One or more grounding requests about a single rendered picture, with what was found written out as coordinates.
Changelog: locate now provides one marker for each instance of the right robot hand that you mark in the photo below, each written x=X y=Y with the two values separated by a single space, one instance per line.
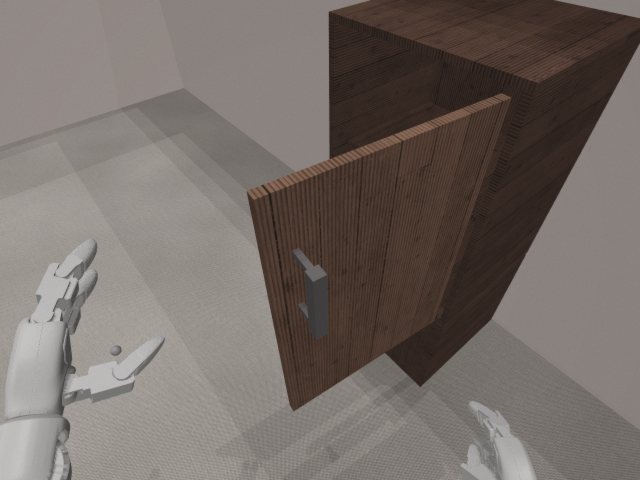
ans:
x=507 y=457

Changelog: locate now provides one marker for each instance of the handle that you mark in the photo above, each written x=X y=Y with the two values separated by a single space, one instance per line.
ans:
x=316 y=310

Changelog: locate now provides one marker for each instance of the left robot forearm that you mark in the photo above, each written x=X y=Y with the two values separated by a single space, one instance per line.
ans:
x=32 y=448

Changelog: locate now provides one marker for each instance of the cupboard door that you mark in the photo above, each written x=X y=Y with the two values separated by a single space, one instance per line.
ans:
x=385 y=222

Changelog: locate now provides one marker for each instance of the left robot hand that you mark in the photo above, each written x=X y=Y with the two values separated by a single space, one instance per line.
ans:
x=36 y=381

